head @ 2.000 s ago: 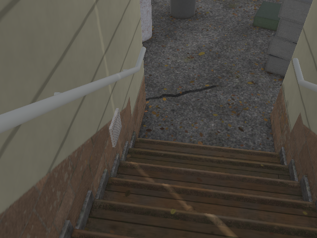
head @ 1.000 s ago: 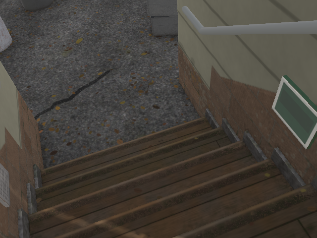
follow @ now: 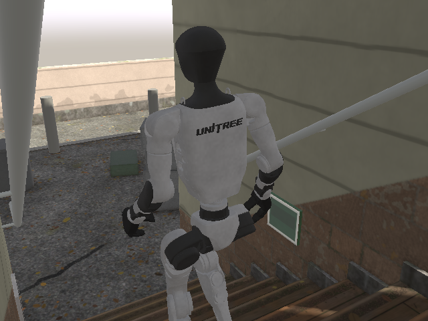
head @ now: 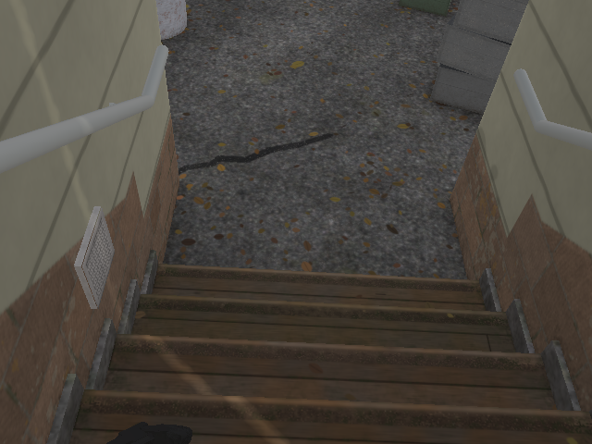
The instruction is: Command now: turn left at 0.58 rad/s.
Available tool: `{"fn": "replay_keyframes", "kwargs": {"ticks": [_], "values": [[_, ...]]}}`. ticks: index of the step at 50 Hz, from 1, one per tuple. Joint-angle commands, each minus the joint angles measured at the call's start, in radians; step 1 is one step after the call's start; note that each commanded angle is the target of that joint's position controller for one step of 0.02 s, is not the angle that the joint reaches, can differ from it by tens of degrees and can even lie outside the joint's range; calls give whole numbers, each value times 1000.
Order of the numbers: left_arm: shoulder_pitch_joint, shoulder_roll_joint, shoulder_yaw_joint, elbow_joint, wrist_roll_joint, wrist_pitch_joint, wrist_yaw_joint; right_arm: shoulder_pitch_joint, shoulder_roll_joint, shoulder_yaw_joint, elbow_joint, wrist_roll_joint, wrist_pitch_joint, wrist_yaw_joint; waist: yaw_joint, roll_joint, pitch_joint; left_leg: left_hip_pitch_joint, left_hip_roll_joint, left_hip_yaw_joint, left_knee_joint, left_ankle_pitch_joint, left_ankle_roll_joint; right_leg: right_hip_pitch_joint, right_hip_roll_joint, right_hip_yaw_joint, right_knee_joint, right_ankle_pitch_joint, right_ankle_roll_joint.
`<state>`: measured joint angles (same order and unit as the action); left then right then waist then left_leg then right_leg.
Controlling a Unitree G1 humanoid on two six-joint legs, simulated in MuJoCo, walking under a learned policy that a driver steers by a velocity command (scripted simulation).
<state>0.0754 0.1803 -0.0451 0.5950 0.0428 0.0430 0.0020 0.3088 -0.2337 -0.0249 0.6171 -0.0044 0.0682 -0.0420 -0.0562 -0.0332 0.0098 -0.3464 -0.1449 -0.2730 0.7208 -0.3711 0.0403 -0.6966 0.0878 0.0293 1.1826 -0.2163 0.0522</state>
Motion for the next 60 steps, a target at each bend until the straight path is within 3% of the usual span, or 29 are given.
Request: {"fn": "replay_keyframes", "kwargs": {"ticks": [1, 2, 4, 5, 6, 7, 8, 10, 12, 17, 19, 22, 23, 24, 25, 27, 28, 29, 31, 33, 42, 43, 46, 48, 52, 54, 55, 57, 60], "values": [[-35, 67, 23, -93, -39, -26, 6, -42, -199, -57, -78, -27, 6, 12, 21, 253, -74, 15, 210, -262, -155, 621, 229, 226, 24, -23, -222, -188, -31], [19, 74, 26, -88, -57, -25, 6, -17, -194, -59, -80, -40, 12, 11, 26, 250, -50, 27, 207, -309, -216, 471, 207, 302, 9, 51, -460, -336, -45], [155, 102, 53, -28, -54, -29, 20, -31, -149, -47, -77, -9, 12, 15, 89, 125, -18, -198, 138, -285, -117, 67, 120, 655, -50, 52, -706, -161, -53], [217, 154, 65, -11, -46, -35, 23, 56, -64, -32, -57, -10, -2, 27, 63, -63, -79, -328, 34, -109, 150, -261, 63, 845, -256, 244, -723, -114, -88], [337, 242, 81, 9, -44, -35, 21, -55, -117, -53, -144, 13, -22, 23, 142, -275, -69, -597, -97, 16, 239, -449, 16, 912, -446, 637, -811, 226, -199], [401, 196, 77, 66, -53, -48, 22, -143, -184, -73, -131, -18, -40, 20, 163, -141, -14, -684, -26, -3, 366, -360, -15, 887, -448, 674, -818, 267, -219], [342, 142, 62, 66, -50, -50, 24, -132, -168, -72, -102, -17, -41, 26, 115, -80, -5, -634, 2, 5, 427, -262, -36, 809, -403, 571, -792, 234, -215], [226, 91, 43, 45, -26, -52, 28, -94, -122, -57, -54, -16, -21, 38, 53, -91, -20, -520, -3, 55, 590, -102, -58, 618, -306, 367, -765, 323, -228], [182, 74, 33, 34, -24, -57, 22, -68, -95, -48, -29, -16, 0, 45, 15, -105, -60, -462, -35, 81, 769, -17, -79, 473, -264, 255, -749, 426, -262], [245, 93, 26, 51, -32, -59, 26, -85, -72, -39, 18, -25, 32, 37, 13, -20, -68, -397, -7, 80, 700, 152, -91, 389, -255, 192, -782, 280, -253], [296, 87, 22, 84, -35, -62, 29, -95, -64, -35, 55, -28, 38, 30, 35, -55, -27, -334, 35, 88, 431, 205, -85, 418, -229, 165, -818, 118, -194], [330, 96, 23, 131, -34, -49, 25, -131, -29, -14, 96, -4, 48, 39, 66, -143, 21, -112, 78, 162, 118, 129, -74, 362, -220, 155, -887, -87, -164], [331, 100, 27, 137, -30, -43, 20, -141, -33, -9, 106, 5, 44, 42, 74, -162, 39, -37, 86, 210, 36, 63, -66, 342, -219, 150, -901, -104, -172], [274, 114, 26, 125, -29, -62, 8, -54, -22, -7, 166, -11, 32, 40, 42, -159, -16, 187, 105, 233, 219, 268, -38, 206, -253, 131, -853, 102, -205], [307, 96, 24, 142, -22, -43, 14, -129, -49, -5, 122, 15, 26, 41, 61, -150, 61, 27, 96, 254, -70, -94, -35, 327, -243, 145, -873, 61, -199], [317, 137, 42, 160, -20, -33, 12, -100, -37, 11, 152, 1, 2, 37, 66, -107, 69, 162, 132, 224, -270, 80, -37, 372, -230, 162, -796, 243, -186], [366, 130, 47, 174, -23, -34, 10, -29, -72, 8, 176, -15, -14, 23, 81, -50, 53, 227, 202, 135, -283, 281, -25, 379, -201, 142, -724, 315, -160], [424, 133, 59, 159, -43, -44, 4, -66, -128, 1, 177, -11, -31, 15, 157, 51, 46, 220, 258, 85, -184, 646, 15, 371, -163, 112, -732, 282, -128], [352, 129, 63, 181, -31, -35, 9, -85, -79, 16, 182, 15, -51, 26, 92, 117, -4, 123, 263, 77, -237, 637, 41, 497, -123, 53, -740, 49, -101], [301, 111, 67, 172, -27, -21, 3, -88, -64, 27, 196, 14, -51, 23, 92, 132, -41, 119, 245, 86, -267, 550, 30, 550, -119, 44, -738, 26, -95], [303, 101, 67, 224, -8, -3, 0, -43, -75, 31, 228, 3, -44, 23, 83, 73, -14, 100, 260, 96, -314, 486, 39, 593, -133, 50, -777, 37, -97], [315, 87, 61, 238, -8, -3, -3, -31, -63, 35, 240, 4, -44, 24, 86, 69, -32, 110, 253, 99, -342, 378, 36, 613, -134, 51, -805, -16, -97], [310, 118, 74, 251, -4, -6, -14, -25, -122, 3, 242, 3, -26, 28, 83, 77, 38, 50, 207, 91, -364, -159, 83, 553, -68, -4, -740, -297, -134], [313, 118, 77, 250, -8, -16, -15, -39, -133, -8, 228, 5, -27, 30, 92, 84, 106, -21, 219, 52, -384, -322, 108, 502, -51, -8, -715, -364, -152], [377, 133, 89, 278, 1, -41, -5, -67, -118, -23, 217, 2, -50, 30, 118, 50, 127, -85, 191, 74, -276, -242, 122, 532, -75, 72, -735, -360, -189], [495, 222, 119, 310, -8, -64, 6, -165, -82, -22, 191, -9, -71, 27, 176, -87, 133, -301, 76, 235, -7, -105, 75, 719, -248, 377, -874, -341, -258], [530, 257, 131, 329, -14, -70, 10, -192, -101, -28, 177, -27, -79, 23, 174, -125, 187, -448, 103, 270, 57, -190, 66, 776, -356, 495, -885, -182, -308], [547, 232, 130, 345, -5, -78, 15, -212, -92, -33, 183, -29, -92, 22, 159, -50, 147, -476, 155, 263, 125, -148, 45, 831, -381, 453, -797, 226, -332], [513, 195, 122, 359, 17, -75, 8, -70, -90, -45, 258, -22, -92, 52, 102, -55, 67, -300, 165, 292, 273, 72, 52, 661, -321, 301, -719, 207, -308]]}}
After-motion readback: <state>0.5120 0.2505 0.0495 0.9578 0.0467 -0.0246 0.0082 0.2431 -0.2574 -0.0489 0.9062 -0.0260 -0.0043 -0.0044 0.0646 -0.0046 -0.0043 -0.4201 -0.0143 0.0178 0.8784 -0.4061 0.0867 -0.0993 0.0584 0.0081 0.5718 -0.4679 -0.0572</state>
